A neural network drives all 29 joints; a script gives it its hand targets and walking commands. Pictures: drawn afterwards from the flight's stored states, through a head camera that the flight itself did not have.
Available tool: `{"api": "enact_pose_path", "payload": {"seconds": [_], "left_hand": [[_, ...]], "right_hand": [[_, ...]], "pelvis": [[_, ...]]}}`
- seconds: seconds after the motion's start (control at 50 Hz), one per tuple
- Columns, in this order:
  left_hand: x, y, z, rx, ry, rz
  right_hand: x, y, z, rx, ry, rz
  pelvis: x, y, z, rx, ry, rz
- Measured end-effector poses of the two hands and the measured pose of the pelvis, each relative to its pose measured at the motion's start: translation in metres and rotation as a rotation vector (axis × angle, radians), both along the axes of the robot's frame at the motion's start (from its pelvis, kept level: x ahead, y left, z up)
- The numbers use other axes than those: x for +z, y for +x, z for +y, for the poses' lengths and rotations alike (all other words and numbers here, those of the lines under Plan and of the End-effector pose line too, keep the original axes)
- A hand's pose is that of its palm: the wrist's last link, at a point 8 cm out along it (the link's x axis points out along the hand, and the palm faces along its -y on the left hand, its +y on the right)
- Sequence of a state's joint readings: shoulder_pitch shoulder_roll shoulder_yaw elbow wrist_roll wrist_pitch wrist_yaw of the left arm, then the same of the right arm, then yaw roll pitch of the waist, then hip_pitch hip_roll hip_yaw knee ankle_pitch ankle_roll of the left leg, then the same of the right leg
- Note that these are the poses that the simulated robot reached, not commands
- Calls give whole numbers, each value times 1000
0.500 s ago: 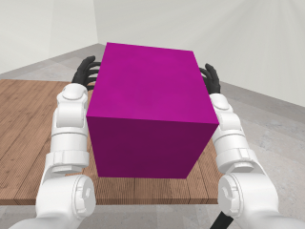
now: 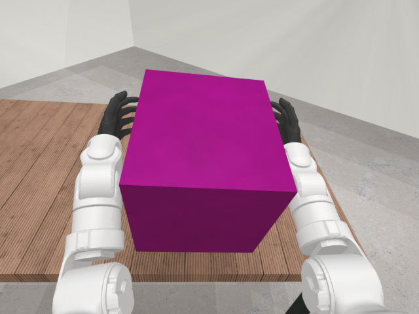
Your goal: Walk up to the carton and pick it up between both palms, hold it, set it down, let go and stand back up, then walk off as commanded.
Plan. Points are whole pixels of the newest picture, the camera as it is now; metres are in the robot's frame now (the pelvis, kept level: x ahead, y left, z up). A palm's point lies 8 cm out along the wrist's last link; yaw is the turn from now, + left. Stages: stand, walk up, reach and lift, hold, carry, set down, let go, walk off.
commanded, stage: set down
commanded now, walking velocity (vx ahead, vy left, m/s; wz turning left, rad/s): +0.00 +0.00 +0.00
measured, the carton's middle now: (201, 164) +0.38 +0.01 +0.14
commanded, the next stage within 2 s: none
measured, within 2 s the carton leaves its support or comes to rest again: neither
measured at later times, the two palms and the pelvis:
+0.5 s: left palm (123, 143) +0.41 +0.17 +0.16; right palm (284, 148) +0.41 -0.16 +0.16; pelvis +0.01 +0.00 +0.00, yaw +0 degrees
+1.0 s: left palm (130, 150) +0.42 +0.16 +0.13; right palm (285, 154) +0.41 -0.17 +0.14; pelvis +0.02 +0.00 +0.00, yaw +0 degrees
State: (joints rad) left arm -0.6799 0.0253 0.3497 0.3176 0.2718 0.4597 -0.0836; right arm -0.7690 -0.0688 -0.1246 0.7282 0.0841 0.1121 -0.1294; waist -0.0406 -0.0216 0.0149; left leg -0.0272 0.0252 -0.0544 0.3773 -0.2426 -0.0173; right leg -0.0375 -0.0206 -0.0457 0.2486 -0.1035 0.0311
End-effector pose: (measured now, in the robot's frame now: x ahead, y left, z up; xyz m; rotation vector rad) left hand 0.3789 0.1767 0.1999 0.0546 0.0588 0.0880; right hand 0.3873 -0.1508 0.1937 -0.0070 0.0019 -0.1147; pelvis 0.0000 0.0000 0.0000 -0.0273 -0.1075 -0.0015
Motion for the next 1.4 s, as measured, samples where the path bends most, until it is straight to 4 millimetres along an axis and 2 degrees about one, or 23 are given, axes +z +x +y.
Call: {"api": "enact_pose_path", "payload": {"seconds": [0.22, 0.42, 0.54, 0.7, 0.86, 1.4], "left_hand": [[-19, 14, -9, -25, 23, 49], [-30, 26, -8, -25, 27, 47], [-46, 28, -9, -24, 25, 87], [-48, 30, -10, -23, 28, 68], [-63, 31, -13, -30, 28, 111], [-98, 57, -19, -51, 25, 163]], "right_hand": [[-19, 7, -9, -13, -21, 44], [-25, 18, -8, -13, -25, 41], [-39, 21, -9, -11, -27, 78], [-38, 22, -10, -11, -33, 58], [-49, 21, -13, -13, -40, 99], [-80, 40, -19, -31, -31, 148]], "pelvis": [[0, 2, 0, 0, -1, 3], [0, 12, 2, 0, -3, 16], [0, 15, 2, 1, -3, 21], [0, 16, 2, 2, -4, 23], [0, 16, 2, 2, -4, 26], [0, 26, 2, -1, -4, 108]]}}
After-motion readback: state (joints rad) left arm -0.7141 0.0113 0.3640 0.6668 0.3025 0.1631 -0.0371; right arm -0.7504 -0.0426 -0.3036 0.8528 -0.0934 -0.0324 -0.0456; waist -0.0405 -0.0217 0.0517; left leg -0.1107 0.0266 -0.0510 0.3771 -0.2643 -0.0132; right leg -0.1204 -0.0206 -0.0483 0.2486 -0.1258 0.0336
